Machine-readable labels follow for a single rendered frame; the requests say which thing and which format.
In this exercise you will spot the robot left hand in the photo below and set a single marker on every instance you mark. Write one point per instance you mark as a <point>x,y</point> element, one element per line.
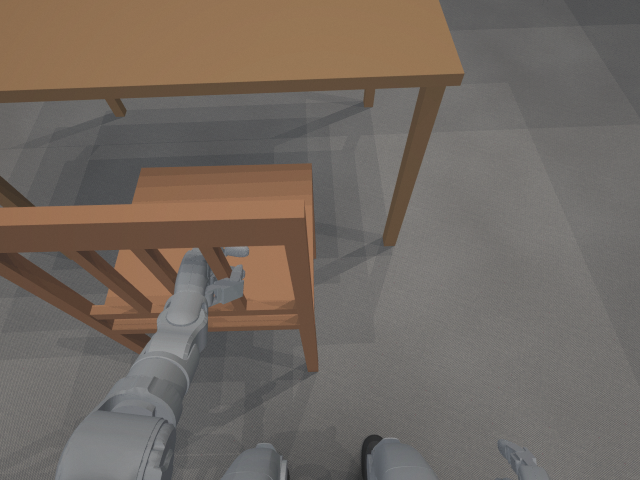
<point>195,275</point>

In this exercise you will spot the robot left thigh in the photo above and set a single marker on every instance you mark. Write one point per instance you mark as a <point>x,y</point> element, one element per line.
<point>257,464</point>

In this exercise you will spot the robot right hand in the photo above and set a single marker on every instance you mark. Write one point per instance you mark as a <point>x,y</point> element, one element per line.
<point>522,461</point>

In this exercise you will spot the robot left shin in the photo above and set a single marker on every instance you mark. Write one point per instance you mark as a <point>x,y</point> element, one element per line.
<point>265,445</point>

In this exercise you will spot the robot left upper arm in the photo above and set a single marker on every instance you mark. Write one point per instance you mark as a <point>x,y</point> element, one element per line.
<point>121,446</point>

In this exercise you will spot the left robot forearm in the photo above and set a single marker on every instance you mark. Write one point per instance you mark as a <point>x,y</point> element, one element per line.
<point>161,375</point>

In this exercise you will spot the chair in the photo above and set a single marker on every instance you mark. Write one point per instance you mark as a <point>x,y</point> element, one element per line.
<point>268,208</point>

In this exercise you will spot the table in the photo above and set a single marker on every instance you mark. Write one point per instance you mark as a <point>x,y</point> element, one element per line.
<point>61,50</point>

